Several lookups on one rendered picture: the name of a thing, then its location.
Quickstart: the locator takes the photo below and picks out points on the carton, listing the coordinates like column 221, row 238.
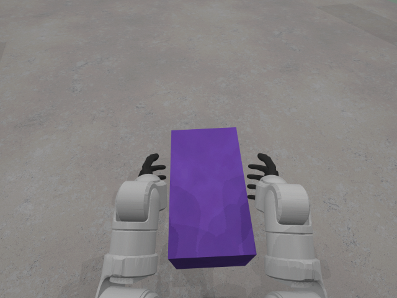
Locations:
column 209, row 218

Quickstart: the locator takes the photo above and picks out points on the robot right forearm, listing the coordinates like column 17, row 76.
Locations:
column 290, row 251

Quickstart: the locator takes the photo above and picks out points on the robot right hand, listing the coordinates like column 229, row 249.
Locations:
column 269, row 169

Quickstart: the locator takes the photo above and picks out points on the robot left hand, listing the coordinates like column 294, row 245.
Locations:
column 147, row 167

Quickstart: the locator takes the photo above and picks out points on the robot left forearm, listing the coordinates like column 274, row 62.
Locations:
column 132, row 256

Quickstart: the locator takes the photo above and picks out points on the robot left upper arm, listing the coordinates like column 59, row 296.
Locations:
column 128, row 292

